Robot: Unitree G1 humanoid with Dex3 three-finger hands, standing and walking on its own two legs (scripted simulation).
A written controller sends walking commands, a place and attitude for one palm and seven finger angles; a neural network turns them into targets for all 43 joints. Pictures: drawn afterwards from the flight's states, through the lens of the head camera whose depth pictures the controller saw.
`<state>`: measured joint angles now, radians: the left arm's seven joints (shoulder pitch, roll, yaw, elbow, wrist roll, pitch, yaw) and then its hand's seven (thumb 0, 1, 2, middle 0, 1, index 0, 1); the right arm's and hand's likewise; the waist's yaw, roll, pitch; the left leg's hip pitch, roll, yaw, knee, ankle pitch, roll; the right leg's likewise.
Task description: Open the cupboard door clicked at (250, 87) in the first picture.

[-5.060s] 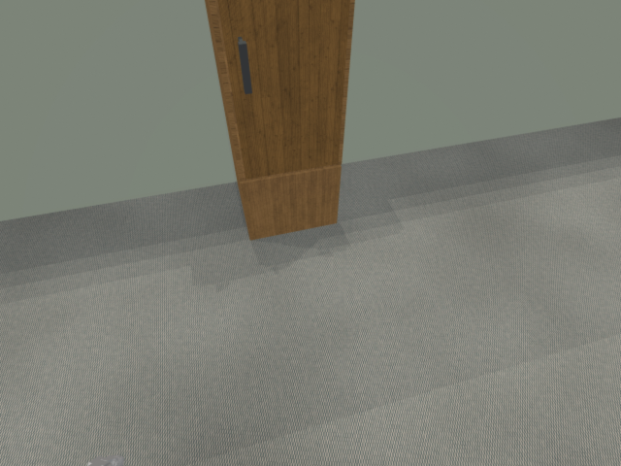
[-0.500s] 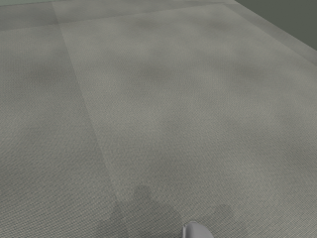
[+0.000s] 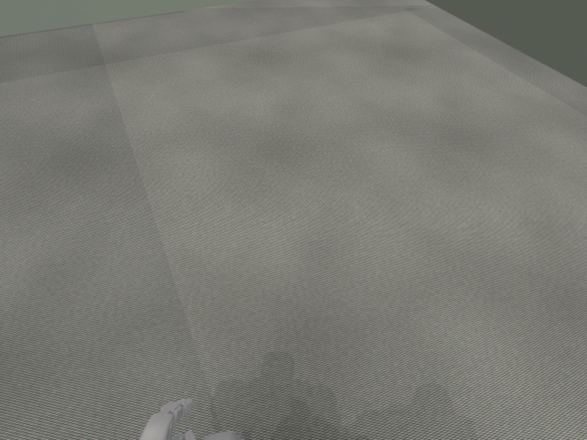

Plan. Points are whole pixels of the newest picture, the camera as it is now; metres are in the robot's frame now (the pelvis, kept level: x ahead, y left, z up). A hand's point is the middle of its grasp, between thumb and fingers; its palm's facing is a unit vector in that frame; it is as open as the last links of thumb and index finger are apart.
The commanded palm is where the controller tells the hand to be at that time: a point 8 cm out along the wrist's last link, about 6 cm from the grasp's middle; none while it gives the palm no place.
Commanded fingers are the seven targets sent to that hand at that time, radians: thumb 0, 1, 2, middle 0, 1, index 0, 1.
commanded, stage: turn to face it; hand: left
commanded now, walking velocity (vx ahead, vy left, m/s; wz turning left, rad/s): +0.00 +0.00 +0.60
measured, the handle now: out of the picture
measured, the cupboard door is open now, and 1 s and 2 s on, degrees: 0 0 0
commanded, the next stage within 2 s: none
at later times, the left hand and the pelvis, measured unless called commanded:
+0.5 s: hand out of the picture +0.04 +0.24 -0.15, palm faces +0.29 -0.91 -0.28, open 7.3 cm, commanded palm none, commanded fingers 0.00 0.90 0.90 -0.20 -0.30 -0.20 -0.30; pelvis +0.01 +0.00 +0.01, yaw +16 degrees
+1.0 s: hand out of the picture -0.05 +0.14 -0.14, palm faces +0.59 -0.76 -0.28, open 7.3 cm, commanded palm none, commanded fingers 0.00 0.90 0.90 -0.20 -0.30 -0.20 -0.30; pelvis +0.02 -0.05 +0.01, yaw +37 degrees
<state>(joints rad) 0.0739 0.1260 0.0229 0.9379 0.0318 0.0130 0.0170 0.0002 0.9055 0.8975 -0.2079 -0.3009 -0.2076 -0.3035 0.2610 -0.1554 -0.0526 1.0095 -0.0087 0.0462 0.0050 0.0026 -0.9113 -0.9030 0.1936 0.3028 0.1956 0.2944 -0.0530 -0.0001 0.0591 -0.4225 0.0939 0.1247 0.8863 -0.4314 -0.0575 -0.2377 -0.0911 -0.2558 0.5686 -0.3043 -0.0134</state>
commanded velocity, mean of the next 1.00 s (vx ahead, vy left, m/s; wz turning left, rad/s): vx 0.00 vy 0.00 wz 0.60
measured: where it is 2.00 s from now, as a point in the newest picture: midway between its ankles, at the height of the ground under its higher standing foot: outside the picture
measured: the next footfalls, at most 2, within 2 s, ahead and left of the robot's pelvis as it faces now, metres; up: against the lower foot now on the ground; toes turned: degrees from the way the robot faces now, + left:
left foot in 0.06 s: +0.07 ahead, +0.11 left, +0.00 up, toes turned +13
right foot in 0.64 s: +0.08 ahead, -0.14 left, +0.00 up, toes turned +20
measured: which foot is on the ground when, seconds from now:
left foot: up 0.00-0.04, down 0.06-0.62, up 0.64-1.00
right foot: down 0.00-0.06, up 0.08-0.62, down 0.64-1.00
